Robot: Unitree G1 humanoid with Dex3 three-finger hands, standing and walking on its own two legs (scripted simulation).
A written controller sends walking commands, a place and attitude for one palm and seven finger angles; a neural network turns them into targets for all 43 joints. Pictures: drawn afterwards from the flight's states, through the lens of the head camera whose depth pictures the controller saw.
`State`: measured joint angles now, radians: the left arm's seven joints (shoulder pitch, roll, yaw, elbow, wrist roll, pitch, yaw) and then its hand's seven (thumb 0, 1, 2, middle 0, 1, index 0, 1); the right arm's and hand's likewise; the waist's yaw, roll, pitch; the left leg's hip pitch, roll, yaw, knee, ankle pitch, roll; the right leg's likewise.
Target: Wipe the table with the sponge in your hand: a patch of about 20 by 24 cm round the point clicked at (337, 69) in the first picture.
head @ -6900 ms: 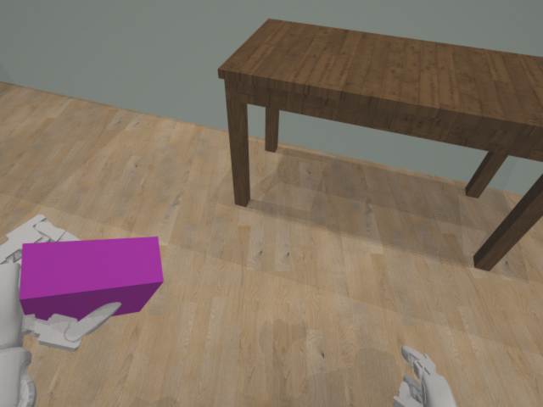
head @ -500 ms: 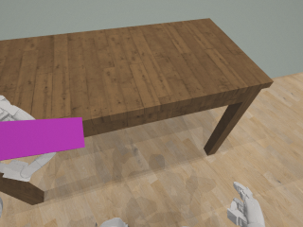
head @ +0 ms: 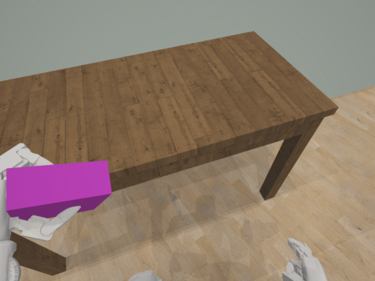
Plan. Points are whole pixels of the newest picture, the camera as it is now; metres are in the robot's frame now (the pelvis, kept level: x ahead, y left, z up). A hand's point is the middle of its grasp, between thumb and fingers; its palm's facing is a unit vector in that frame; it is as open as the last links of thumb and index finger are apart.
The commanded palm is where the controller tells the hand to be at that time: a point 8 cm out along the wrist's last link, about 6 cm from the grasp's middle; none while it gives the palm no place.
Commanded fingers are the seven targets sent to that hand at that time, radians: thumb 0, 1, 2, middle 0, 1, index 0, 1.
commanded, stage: come to a stop and stand still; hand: left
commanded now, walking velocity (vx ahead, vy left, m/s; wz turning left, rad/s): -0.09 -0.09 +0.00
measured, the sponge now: (73, 191) +0.23 +0.19 +0.14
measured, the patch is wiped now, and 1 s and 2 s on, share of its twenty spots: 0.00 0.00 0.00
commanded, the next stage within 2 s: look again from close up in 0.94 s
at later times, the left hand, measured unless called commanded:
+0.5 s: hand (23, 226) +0.17 +0.23 +0.16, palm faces +0.39 -0.82 -0.42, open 9.2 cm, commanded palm +0.13 +0.28 +0.17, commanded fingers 0.00 0.10 1.30 -1.20 -1.60 -1.20 -1.60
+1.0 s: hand (10, 243) +0.15 +0.25 +0.15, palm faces +0.41 -0.83 -0.39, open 9.2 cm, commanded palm +0.10 +0.29 +0.17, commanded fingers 0.00 0.10 1.30 -1.20 -1.60 -1.20 -1.60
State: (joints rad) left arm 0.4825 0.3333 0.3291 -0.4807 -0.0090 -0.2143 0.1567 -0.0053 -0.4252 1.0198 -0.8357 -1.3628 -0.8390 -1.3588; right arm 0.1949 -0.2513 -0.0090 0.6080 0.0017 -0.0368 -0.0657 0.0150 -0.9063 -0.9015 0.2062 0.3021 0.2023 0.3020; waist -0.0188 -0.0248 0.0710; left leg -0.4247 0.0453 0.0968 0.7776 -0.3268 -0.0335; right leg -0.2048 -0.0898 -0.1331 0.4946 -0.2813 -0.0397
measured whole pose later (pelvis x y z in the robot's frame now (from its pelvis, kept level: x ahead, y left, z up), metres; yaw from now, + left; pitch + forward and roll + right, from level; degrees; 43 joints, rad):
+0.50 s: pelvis -0.04 +0.00 -0.01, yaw -1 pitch -2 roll +1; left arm 0.49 0.34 0.32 -0.49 -0.04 -0.17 0.15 -0.01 -0.43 1.02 -0.84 -1.36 -0.84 -1.36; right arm 0.22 -0.18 0.05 0.63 0.00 -0.04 -0.05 0.01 -0.90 -0.90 0.21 0.30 0.21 0.30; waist 0.01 0.02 0.04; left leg -0.40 0.03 0.04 0.82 -0.36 -0.03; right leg -0.25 0.00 -0.09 0.51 -0.23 -0.07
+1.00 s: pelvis -0.06 +0.01 -0.01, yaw +0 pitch -1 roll +0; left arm 0.46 0.33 0.31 -0.46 -0.02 -0.19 0.15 -0.01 -0.43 1.02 -0.84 -1.36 -0.84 -1.36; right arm 0.21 -0.20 0.03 0.61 0.00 -0.08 -0.06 0.01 -0.90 -0.90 0.21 0.30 0.20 0.30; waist 0.02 0.02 0.04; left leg -0.27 0.03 0.07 0.54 -0.25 0.00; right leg -0.29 0.03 -0.09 0.49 -0.18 -0.06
